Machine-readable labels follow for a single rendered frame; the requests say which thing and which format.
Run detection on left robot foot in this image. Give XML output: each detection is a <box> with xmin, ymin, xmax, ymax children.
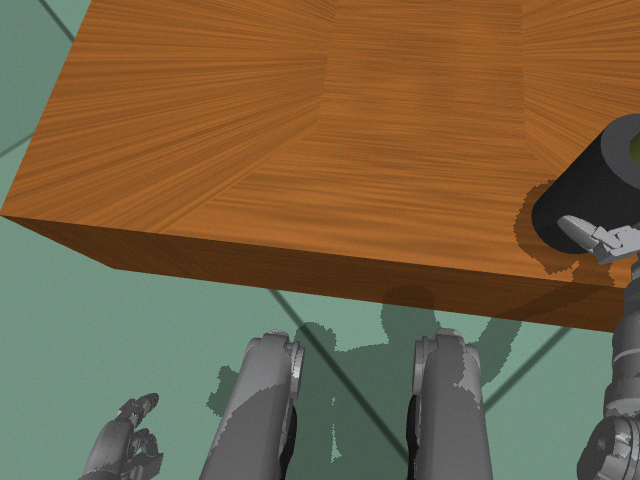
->
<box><xmin>278</xmin><ymin>406</ymin><xmax>297</xmax><ymax>480</ymax></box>

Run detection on bottle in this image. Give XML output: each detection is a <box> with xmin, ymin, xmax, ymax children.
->
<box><xmin>531</xmin><ymin>113</ymin><xmax>640</xmax><ymax>254</ymax></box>

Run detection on right robot arm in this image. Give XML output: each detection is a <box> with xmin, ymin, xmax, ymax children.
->
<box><xmin>577</xmin><ymin>260</ymin><xmax>640</xmax><ymax>480</ymax></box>

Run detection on right robot hand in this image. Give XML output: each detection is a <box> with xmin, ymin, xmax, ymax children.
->
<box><xmin>557</xmin><ymin>215</ymin><xmax>640</xmax><ymax>265</ymax></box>

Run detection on left robot hand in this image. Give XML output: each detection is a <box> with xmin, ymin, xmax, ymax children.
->
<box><xmin>82</xmin><ymin>393</ymin><xmax>164</xmax><ymax>480</ymax></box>

